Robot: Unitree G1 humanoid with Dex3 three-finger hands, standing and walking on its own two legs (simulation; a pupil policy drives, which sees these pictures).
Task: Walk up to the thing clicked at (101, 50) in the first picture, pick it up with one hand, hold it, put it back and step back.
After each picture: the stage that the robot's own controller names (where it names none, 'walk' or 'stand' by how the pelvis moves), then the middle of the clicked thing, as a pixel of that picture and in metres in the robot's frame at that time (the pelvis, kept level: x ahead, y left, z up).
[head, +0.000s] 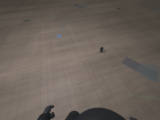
stand; (101, 49) +1.46 -0.21 -0.72
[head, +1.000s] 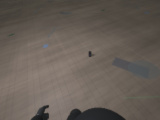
walk; (89, 54) +1.33 +0.13 -0.69
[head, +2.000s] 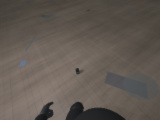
walk; (77, 71) +0.80 +0.30 -0.71
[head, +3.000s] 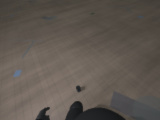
walk; (78, 88) +0.49 +0.22 -0.71
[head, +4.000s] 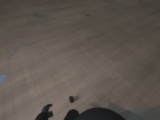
stand; (71, 99) +0.33 +0.22 -0.71
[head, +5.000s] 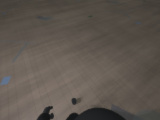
stand; (74, 101) +0.32 +0.20 -0.72
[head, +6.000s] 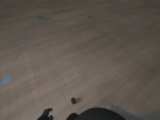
stand; (73, 101) +0.33 +0.21 -0.73
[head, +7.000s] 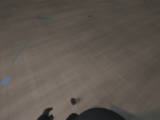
stand; (73, 101) +0.32 +0.22 -0.73
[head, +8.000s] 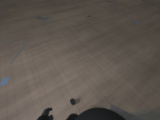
stand; (72, 101) +0.31 +0.22 -0.73
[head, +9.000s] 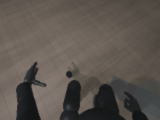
go down; (69, 74) +0.37 +0.21 -0.48
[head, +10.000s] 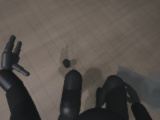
go down; (66, 63) +0.40 +0.24 -0.31
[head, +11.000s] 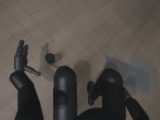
close in; (50, 59) +0.39 +0.26 -0.24
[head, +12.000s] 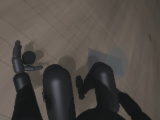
close; (28, 59) +0.39 +0.28 -0.22
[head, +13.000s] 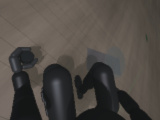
close; (27, 58) +0.38 +0.28 -0.22
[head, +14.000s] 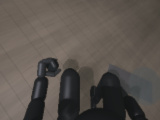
lift; (52, 67) +0.31 +0.27 -0.10
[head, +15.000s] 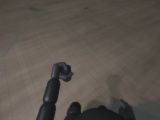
hold; (66, 73) +0.32 +0.18 +0.04
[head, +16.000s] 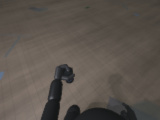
hold; (68, 75) +0.32 +0.17 -0.01
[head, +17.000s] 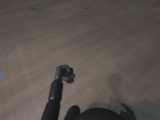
hold; (69, 75) +0.32 +0.17 -0.01
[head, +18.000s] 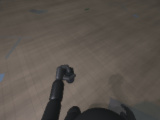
crouch; (69, 75) +0.32 +0.17 -0.01
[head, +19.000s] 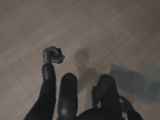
crouch; (58, 56) +0.43 +0.22 -0.10
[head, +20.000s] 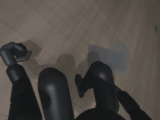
lower; (21, 53) +0.42 +0.29 -0.23
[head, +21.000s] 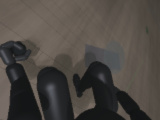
lower; (20, 52) +0.42 +0.30 -0.22
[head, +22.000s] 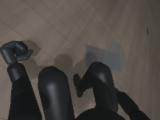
lower; (21, 51) +0.42 +0.29 -0.23
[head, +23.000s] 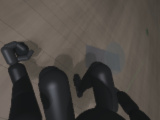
lower; (22, 52) +0.42 +0.29 -0.23
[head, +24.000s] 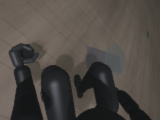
loosen; (27, 54) +0.41 +0.27 -0.23
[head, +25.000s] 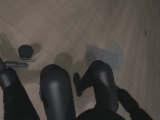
withdraw; (25, 53) +0.41 +0.27 -0.23
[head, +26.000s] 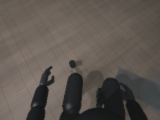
walk; (72, 64) +0.44 +0.20 -0.39
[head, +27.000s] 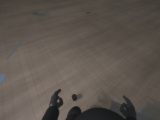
stand; (74, 97) +0.36 +0.17 -0.66
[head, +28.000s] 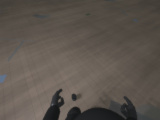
stand; (74, 97) +0.37 +0.19 -0.67
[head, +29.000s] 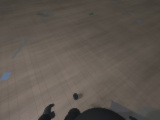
stand; (75, 96) +0.37 +0.18 -0.70
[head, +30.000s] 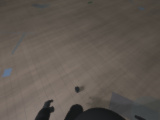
walk; (77, 89) +0.39 +0.17 -0.71
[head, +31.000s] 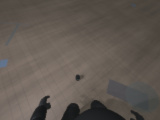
walk; (77, 77) +0.53 +0.13 -0.71
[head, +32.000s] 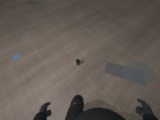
walk; (78, 62) +0.84 +0.27 -0.68
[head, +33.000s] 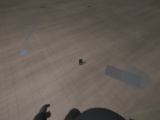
stand; (80, 62) +0.99 +0.19 -0.71
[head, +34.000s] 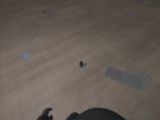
stand; (81, 64) +0.99 +0.20 -0.73
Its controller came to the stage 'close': yes
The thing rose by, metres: 0.71
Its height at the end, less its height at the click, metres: +0.00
